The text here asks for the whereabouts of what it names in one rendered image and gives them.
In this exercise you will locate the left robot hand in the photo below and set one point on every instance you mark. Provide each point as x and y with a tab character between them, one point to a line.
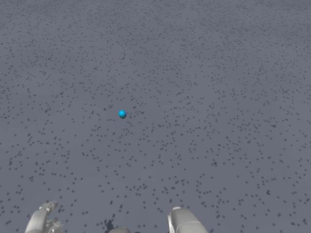
39	219

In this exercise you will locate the ball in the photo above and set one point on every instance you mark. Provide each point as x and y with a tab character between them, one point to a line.
122	113

